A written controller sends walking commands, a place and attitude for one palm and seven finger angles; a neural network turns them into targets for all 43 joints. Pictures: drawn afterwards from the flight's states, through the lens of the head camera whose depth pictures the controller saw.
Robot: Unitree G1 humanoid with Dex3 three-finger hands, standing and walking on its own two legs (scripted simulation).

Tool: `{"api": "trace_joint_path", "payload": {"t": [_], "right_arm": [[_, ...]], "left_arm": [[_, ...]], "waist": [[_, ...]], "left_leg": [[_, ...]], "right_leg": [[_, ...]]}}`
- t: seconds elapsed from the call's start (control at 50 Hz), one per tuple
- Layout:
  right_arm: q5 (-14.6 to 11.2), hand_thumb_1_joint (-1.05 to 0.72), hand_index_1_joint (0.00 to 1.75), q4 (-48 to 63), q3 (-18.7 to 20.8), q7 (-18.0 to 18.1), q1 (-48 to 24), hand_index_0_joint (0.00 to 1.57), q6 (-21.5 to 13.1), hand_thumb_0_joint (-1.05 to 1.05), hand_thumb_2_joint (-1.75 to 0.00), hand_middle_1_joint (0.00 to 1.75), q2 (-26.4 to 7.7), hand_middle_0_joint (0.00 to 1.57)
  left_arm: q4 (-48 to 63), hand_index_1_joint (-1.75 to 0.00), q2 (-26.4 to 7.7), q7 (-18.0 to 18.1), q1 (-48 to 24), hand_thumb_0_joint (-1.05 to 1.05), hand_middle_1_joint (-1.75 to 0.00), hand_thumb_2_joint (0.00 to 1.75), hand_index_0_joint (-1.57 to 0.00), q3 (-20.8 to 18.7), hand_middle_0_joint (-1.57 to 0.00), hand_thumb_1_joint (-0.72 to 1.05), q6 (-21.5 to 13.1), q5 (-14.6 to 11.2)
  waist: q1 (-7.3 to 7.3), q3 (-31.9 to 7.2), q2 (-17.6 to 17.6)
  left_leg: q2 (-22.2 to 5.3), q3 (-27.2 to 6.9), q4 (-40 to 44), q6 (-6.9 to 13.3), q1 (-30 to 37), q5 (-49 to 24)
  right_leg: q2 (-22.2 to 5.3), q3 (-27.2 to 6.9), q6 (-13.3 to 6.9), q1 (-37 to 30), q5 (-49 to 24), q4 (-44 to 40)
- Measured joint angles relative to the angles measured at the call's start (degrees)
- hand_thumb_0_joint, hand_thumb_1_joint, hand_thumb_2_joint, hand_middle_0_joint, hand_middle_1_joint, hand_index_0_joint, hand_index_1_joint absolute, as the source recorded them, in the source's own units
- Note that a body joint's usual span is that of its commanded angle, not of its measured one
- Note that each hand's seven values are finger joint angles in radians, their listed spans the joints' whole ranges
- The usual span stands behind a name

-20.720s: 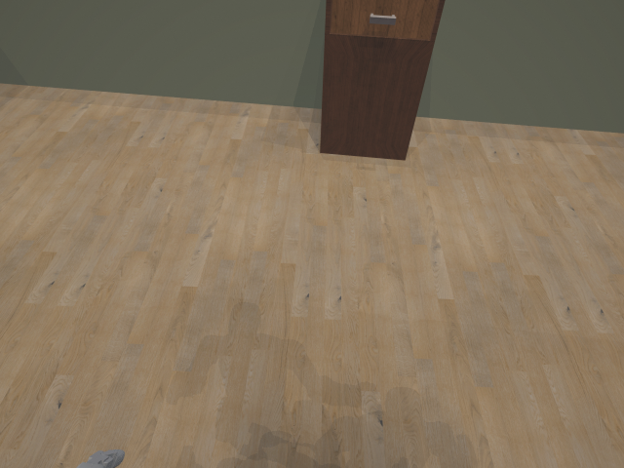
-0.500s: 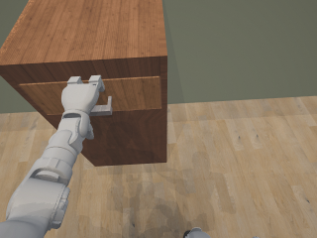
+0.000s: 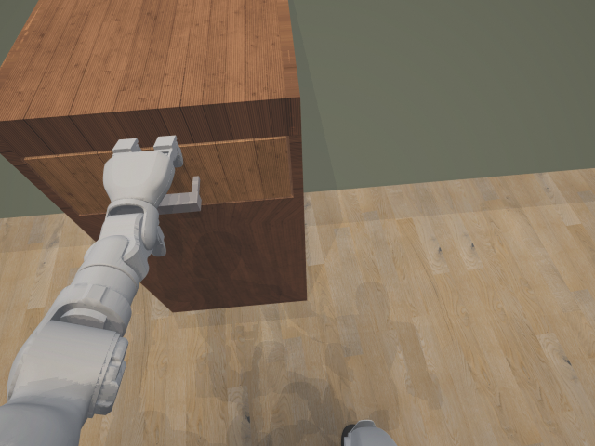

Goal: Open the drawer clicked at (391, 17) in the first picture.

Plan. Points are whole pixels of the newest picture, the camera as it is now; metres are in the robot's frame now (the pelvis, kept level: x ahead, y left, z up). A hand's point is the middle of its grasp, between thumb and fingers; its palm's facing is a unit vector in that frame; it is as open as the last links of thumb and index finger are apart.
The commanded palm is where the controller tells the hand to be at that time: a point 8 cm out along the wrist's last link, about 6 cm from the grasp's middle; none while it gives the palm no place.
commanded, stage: re-aim the fingers above the handle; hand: left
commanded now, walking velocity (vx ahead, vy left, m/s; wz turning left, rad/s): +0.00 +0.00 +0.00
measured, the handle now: (170, 193) +0.52 +0.21 -0.04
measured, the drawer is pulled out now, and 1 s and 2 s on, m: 0.00 0.00 0.00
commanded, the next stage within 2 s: lower the fingers behind the handle in 1.42 s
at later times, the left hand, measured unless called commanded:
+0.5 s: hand (149, 197) +0.47 +0.22 +0.02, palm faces -0.05 +0.00 -1.00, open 13.8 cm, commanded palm +0.45 +0.22 +0.07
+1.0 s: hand (150, 196) +0.48 +0.21 +0.02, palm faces -0.03 -0.01 -1.00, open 13.8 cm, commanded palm +0.45 +0.22 +0.07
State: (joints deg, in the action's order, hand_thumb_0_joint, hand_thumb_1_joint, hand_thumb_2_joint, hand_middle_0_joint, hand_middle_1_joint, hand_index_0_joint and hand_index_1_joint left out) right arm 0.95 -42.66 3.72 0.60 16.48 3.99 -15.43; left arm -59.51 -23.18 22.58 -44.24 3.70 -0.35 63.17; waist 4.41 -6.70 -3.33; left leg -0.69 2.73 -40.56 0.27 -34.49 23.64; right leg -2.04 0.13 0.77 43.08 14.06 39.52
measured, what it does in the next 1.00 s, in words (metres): stands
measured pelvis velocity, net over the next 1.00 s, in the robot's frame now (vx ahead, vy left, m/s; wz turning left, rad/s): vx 0.01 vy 0.01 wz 0.00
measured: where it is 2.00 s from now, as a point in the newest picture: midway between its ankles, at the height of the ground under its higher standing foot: outside the picture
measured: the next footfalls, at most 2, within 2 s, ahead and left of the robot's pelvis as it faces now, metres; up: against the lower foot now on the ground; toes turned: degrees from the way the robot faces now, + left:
none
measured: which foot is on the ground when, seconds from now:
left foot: down 0.00-1.00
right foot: down 0.00-1.00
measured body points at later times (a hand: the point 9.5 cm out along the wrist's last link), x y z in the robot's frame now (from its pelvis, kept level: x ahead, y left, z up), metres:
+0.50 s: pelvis +0.00 +0.00 +0.00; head +0.10 -0.02 +0.43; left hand +0.47 +0.21 +0.07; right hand +0.03 -0.27 -0.14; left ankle -0.05 +0.12 -0.71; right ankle +0.04 -0.13 -0.71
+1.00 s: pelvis +0.01 +0.01 +0.00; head +0.11 -0.01 +0.44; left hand +0.47 +0.21 +0.07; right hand +0.05 -0.26 -0.14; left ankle -0.05 +0.12 -0.71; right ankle +0.04 -0.13 -0.71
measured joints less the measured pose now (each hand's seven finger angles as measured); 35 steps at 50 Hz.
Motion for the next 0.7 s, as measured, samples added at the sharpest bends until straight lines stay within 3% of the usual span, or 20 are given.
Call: {"api": "trace_joint_path", "payload": {"t": [0.18, 0.3, 0.38, 0.5, 0.7], "right_arm": [[0.1, -0.91, 0.3, 0.0, -0.3, 0.4, 0.7, 0.2, -1.0, 0.0, -0.9, 0.3, -0.1, 0.2], [0.4, -0.91, 0.3, -0.1, -0.2, -0.1, 0.6, 0.2, -0.9, 0.0, -0.9, 0.3, -0.3, 0.2], [0.1, -0.91, 0.3, -0.1, -0.3, -0.1, 0.8, 0.2, -0.8, 0.0, -0.9, 0.3, -0.3, 0.2], [0.1, -0.91, 0.3, 0.3, -0.3, 0.3, 1.3, 0.2, -0.8, 0.0, -0.9, 0.3, -0.2, 0.2], [0.3, -0.91, 0.3, 0.2, 0.2, -0.2, 1.4, 0.2, -0.7, 0.0, -0.9, 0.3, -0.2, 0.2]], "left_arm": [[-0.5, -1.2, -0.1, -0.4, -0.8, 0.0, -1.2, 0.3, -0.32, -0.2, -0.32, -0.49, -2.5, 0.4], [-0.8, -1.2, -1.0, 0.8, -1.3, 0.0, -1.2, 0.3, -0.32, -1.7, -0.32, -0.49, -1.5, 0.5], [-1.7, -1.2, -1.4, -0.3, -1.7, 0.0, -1.2, 0.3, -0.32, -1.2, -0.32, -0.49, -0.4, -0.1], [-0.3, -1.2, -2.5, -2.2, -0.6, 0.0, -1.2, 0.3, -0.32, -1.8, -0.32, -0.49, -2.5, -0.4], [1.4, -1.2, -2.1, -1.1, 0.7, 0.0, -1.2, 0.3, -0.32, -1.5, -0.32, -0.49, -3.7, 0.0]], "waist": [[0.57, 0.0, 0.4], [0.94, -0.2, 0.4], [0.83, -0.1, 0.3], [0.64, -0.1, 0.3], [0.1, -0.8, 0.3]], "left_leg": [[0.1, 0.0, -0.8, 0.1, -1.2, 0.0], [0.0, 0.2, -1.7, 0.2, -2.5, 0.4], [0.0, 0.2, -1.6, 0.2, -2.4, 0.4], [-0.1, 0.2, -1.5, 0.3, -2.1, 0.6], [0.0, -0.4, -2.4, 0.4, -2.7, 1.4]], "right_leg": [[-0.1, 0.0, 0.1, 1.1, -0.1, 0.5], [0.0, -0.3, 0.1, 2.4, 0.0, 1.2], [0.0, -0.3, 0.2, 2.2, 0.0, 1.0], [0.1, -0.2, 0.3, 1.9, 0.1, 0.8], [0.0, 0.3, 0.4, 2.1, 0.9, 1.2]]}}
